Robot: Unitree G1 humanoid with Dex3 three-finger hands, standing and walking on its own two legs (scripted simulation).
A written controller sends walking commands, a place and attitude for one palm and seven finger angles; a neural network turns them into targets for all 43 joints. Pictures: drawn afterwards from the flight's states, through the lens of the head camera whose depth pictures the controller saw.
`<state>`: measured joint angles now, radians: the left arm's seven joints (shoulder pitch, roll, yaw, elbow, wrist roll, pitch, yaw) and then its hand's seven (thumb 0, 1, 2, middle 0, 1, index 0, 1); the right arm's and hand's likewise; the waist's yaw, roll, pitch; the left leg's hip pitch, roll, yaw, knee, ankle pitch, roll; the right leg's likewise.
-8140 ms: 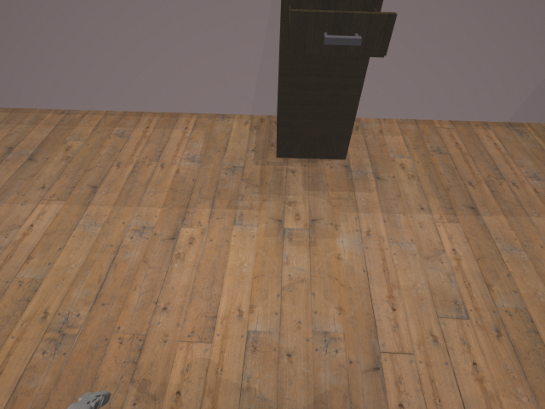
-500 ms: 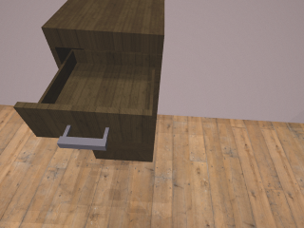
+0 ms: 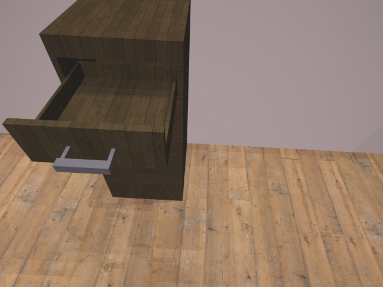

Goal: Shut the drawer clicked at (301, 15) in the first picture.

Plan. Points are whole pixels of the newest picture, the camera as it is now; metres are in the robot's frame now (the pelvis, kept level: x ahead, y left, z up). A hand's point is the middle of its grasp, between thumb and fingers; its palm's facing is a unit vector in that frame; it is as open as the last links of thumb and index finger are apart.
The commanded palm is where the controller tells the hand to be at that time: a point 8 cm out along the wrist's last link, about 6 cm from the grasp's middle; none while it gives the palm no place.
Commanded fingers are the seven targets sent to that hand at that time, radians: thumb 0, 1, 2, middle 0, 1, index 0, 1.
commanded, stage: come to a stop and stand still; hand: left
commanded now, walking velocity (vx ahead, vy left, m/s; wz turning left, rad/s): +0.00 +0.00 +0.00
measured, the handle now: (87, 158) +0.38 +0.28 +0.03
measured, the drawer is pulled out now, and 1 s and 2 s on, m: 0.29 0.29 0.29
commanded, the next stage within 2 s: look again from close up in 0.38 s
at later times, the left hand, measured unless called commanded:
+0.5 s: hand out of the picture -0.04 +0.16 -0.18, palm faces +0.05 -0.99 -0.15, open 7.4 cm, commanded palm none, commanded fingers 0.00 0.90 0.90 -0.20 -0.30 -0.20 -0.30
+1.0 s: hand out of the picture +0.03 +0.22 -0.17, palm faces +0.02 -0.97 -0.23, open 7.3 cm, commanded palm none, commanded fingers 0.00 0.90 0.90 -0.20 -0.30 -0.20 -0.30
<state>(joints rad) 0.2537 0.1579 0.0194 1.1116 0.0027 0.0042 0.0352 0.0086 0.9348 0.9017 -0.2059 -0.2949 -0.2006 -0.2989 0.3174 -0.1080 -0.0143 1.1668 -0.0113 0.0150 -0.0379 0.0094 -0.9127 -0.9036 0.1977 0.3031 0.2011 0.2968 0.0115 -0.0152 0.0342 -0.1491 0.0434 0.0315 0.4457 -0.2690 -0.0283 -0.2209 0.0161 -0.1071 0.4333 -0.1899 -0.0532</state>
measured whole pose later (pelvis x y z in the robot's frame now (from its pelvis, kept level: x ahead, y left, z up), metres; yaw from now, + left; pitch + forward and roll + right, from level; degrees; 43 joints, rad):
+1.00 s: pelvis +0.02 +0.04 +0.00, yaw -1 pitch -1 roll +1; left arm 0.27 0.14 0.00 1.10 0.01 -0.02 0.04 0.00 0.92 0.90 -0.20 -0.29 -0.20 -0.30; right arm 0.33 -0.14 0.02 1.10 -0.02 -0.04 -0.03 0.01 -0.92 -0.90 0.20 0.30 0.20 0.30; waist 0.00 0.03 0.02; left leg -0.12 -0.04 0.07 0.43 -0.29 0.04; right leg -0.24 -0.06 -0.05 0.50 -0.24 0.01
